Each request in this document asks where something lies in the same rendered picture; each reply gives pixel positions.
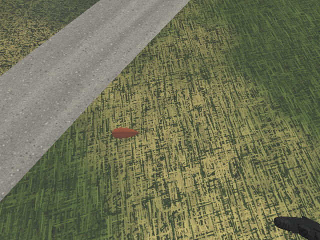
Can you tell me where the robot right hand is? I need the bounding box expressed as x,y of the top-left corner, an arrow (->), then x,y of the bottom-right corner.
274,216 -> 320,240

